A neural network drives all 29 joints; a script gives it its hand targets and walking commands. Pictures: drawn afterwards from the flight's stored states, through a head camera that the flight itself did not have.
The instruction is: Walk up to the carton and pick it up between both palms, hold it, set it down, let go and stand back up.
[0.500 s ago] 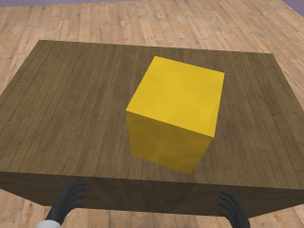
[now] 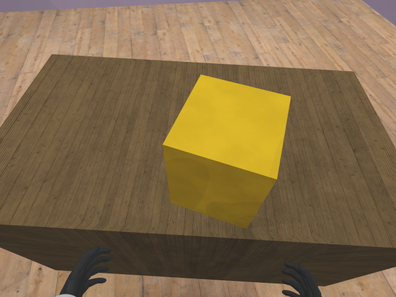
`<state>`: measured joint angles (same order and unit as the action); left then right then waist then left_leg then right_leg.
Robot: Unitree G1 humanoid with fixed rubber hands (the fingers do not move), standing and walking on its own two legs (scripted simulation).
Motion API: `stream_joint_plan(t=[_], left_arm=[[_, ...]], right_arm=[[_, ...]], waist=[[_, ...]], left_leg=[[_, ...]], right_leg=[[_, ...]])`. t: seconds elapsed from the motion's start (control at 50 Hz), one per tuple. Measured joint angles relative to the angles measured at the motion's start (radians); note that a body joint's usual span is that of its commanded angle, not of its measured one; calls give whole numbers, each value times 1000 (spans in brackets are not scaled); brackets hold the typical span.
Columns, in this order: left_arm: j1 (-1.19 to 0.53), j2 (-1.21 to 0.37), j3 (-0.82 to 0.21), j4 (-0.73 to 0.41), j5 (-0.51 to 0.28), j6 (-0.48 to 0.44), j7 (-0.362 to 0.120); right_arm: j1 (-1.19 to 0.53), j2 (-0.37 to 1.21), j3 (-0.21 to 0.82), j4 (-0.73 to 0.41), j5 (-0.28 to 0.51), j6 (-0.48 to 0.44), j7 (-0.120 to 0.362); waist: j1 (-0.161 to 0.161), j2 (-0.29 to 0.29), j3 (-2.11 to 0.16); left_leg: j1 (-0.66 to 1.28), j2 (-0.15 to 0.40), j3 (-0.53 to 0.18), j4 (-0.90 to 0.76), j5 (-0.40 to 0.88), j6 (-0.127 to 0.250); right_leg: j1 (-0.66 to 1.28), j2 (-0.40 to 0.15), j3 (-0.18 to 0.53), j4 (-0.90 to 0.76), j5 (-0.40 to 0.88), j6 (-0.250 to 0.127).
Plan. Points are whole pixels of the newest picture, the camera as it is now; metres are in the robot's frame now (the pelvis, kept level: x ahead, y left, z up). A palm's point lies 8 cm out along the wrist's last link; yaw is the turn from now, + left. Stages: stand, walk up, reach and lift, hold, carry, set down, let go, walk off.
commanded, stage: let go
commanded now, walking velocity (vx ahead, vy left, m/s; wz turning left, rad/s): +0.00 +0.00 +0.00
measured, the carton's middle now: (224, 155) +0.41 -0.03 +0.00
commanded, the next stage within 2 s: stand in 0.38 s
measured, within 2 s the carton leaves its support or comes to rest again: neither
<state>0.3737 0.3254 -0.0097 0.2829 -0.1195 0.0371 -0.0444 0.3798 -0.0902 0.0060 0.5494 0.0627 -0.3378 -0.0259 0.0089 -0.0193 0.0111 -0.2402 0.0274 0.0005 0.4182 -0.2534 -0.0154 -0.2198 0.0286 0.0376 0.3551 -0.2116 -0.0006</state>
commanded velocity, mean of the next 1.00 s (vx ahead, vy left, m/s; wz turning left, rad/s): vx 0.00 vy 0.00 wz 0.00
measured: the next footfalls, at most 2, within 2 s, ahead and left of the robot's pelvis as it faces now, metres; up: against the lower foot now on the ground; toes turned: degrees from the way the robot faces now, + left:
none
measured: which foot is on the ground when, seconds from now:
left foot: down 0.00-1.00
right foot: down 0.00-1.00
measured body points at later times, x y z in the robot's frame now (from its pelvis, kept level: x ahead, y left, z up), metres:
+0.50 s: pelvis +0.00 +0.00 +0.00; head +0.03 +0.01 +0.45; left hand +0.14 +0.26 -0.09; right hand +0.11 -0.24 -0.11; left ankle -0.03 +0.12 -0.74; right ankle -0.02 -0.12 -0.74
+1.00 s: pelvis -0.04 +0.00 -0.01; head -0.09 -0.01 +0.44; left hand +0.03 +0.28 -0.12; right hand +0.02 -0.28 -0.14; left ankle -0.03 +0.12 -0.74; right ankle -0.02 -0.12 -0.74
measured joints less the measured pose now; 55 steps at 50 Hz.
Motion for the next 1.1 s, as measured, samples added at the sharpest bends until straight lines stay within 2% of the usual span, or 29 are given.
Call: stream_joint_plan(t=[0.4,0.46,0.52,0.6,0.94,1.1], left_arm=[[-23,-21,0,47,30,16,15],[-50,-21,0,119,100,0,26],[-57,-21,0,190,130,-11,32],[-58,-21,0,254,132,-21,33],[-58,-21,0,521,134,-46,33],[-59,-21,0,593,134,-47,33]], right_arm=[[-37,-32,-1,83,-27,1,24],[-50,-69,-1,113,-82,104,24],[-51,-126,-1,176,-88,208,17],[-52,-182,-1,237,-88,264,14],[-52,-212,0,358,-89,289,23],[-52,-214,0,403,-89,294,25]], waist=[[0,1,0],[0,3,1],[0,7,-24],[0,8,-48],[0,33,-96],[0,43,-60]], left_leg=[[5,0,0,-8,0,-2],[6,-4,0,26,-10,1],[9,-5,0,59,-34,4],[16,-9,0,83,-46,8],[21,-10,0,110,-19,13],[21,-11,0,110,-10,18]], right_leg=[[0,0,0,4,-6,-2],[1,-3,0,39,-23,-2],[1,-3,0,79,-48,-1],[0,-6,0,117,-64,-1],[0,-7,0,156,-40,-2],[0,-7,0,155,-28,-2]])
